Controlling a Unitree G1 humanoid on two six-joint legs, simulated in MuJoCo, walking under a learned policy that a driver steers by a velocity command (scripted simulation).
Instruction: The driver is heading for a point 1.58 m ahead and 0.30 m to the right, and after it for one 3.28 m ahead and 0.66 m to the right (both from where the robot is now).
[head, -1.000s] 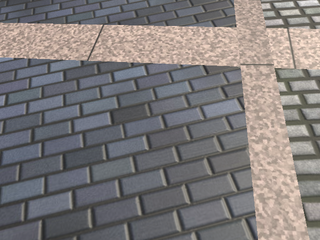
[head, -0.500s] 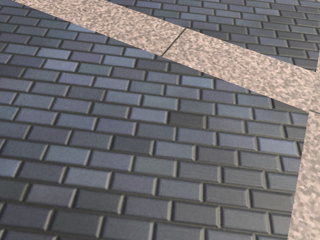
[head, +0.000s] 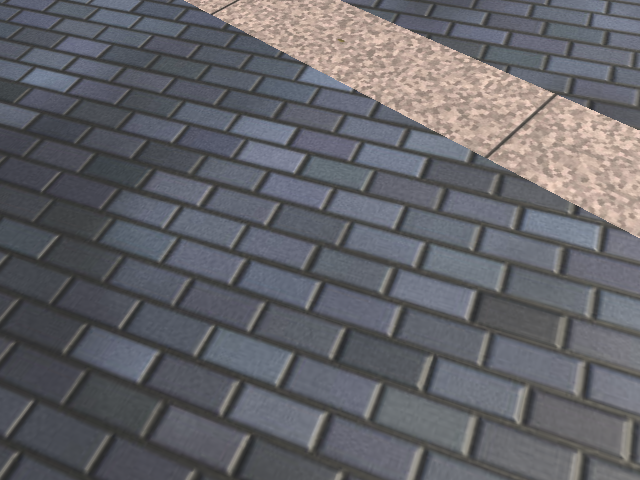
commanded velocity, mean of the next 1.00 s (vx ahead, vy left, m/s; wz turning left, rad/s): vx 0.11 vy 0.00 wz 0.12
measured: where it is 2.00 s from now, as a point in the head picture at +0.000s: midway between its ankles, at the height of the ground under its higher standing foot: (310, 374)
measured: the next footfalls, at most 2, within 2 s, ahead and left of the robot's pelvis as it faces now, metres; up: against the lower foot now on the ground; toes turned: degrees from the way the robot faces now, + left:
left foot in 0.26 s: +0.25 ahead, +0.10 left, +0.00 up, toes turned +3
right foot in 0.62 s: +0.20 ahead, -0.10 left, +0.00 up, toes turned +4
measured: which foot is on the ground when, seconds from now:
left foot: up 0.00-0.24, down 0.26-1.00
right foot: down 0.00-0.28, up 0.30-0.60, down 0.62-1.00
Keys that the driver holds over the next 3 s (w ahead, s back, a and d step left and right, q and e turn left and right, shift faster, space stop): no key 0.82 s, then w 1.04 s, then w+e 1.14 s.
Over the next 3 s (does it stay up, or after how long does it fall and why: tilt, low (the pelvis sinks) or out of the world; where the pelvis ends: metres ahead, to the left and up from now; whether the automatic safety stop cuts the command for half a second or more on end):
stays up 1.20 -0.05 0.00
